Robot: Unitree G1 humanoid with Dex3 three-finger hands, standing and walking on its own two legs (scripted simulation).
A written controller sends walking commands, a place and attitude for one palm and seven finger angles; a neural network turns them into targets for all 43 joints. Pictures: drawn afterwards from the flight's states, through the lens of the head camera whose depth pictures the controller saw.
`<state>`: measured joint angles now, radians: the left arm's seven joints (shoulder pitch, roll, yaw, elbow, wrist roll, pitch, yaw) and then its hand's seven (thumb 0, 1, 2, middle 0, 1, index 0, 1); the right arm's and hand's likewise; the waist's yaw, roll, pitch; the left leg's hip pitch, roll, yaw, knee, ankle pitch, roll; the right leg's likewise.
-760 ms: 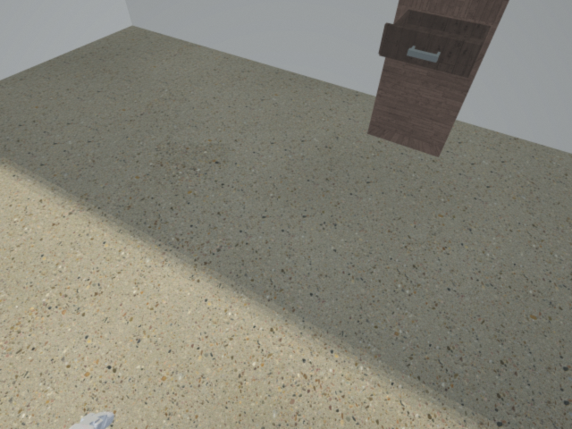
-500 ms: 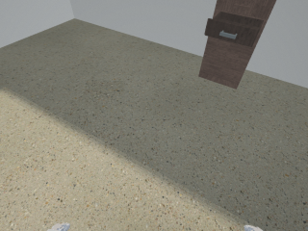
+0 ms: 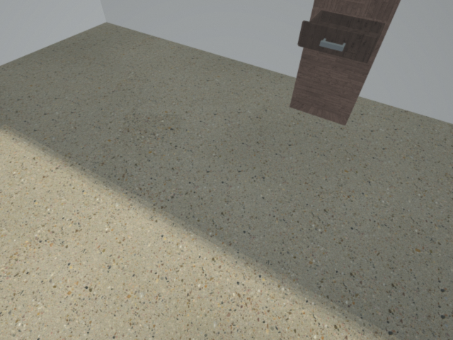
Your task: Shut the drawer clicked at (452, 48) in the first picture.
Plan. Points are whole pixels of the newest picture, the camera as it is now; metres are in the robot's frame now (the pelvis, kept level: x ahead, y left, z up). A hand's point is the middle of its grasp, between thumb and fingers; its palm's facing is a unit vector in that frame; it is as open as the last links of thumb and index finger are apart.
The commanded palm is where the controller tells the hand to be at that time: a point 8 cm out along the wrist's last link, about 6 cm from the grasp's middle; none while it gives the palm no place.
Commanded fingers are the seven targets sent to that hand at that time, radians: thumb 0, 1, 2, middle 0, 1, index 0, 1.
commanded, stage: stand and wait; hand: left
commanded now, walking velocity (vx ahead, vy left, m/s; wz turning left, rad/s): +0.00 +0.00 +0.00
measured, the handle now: (332, 44) +1.52 -0.49 -0.13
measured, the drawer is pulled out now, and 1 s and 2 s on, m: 0.26 0.26 0.26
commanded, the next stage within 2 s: look at it before walking up in 0.08 s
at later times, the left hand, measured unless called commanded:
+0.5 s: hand out of the picture +0.08 +0.24 -0.16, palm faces -0.04 -0.94 -0.33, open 7.3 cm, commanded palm none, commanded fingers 0.00 0.90 0.90 -0.20 -0.30 -0.20 -0.30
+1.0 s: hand out of the picture +0.06 +0.22 -0.17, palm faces -0.07 -0.96 -0.26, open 7.3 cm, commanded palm none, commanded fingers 0.00 0.90 0.90 -0.20 -0.30 -0.20 -0.30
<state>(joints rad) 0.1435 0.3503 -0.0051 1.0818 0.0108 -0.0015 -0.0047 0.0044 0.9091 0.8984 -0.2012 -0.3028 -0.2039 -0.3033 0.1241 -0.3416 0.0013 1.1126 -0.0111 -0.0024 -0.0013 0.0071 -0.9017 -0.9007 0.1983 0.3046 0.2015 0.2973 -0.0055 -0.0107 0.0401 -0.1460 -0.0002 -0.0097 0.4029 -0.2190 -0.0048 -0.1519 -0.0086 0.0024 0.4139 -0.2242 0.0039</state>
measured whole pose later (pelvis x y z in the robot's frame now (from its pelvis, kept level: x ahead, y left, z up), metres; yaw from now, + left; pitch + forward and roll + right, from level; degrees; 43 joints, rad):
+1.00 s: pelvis +0.02 -0.01 -0.01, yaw -4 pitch -1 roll +0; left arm 0.27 0.28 0.02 1.05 0.02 0.03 -0.03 0.00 0.91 0.90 -0.20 -0.30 -0.20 -0.30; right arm 0.19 -0.27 -0.01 1.07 -0.02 0.00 0.00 0.00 -0.90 -0.90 0.20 0.30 0.20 0.30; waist 0.02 -0.01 0.00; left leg -0.17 0.04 0.06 0.50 -0.32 -0.01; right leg -0.22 0.03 0.06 0.56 -0.36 -0.02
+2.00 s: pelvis +0.39 -0.05 -0.01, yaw -28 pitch +1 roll +0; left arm 0.06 0.18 0.06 0.96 0.04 0.01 -0.04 0.00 0.92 0.90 -0.19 -0.30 -0.19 -0.30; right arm 0.48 -0.16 -0.04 1.14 -0.04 -0.06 -0.02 0.00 -0.91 -0.90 0.19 0.30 0.20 0.30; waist -0.09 -0.01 0.08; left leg 0.05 0.07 0.34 0.37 -0.41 -0.02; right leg -0.50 -0.07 -0.12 0.67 -0.22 -0.04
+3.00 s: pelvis +0.76 -0.30 -0.03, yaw -40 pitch -2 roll +1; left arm 0.16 0.17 0.07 1.02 0.02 -0.07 -0.01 0.00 0.92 0.90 -0.20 -0.30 -0.20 -0.30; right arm 0.40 -0.13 -0.05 1.18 -0.02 -0.01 0.00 0.01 -0.90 -0.90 0.20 0.30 0.20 0.30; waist -0.03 0.03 0.09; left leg -0.27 0.14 0.12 1.15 -0.46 -0.02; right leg -0.39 -0.04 -0.16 0.67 -0.25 -0.08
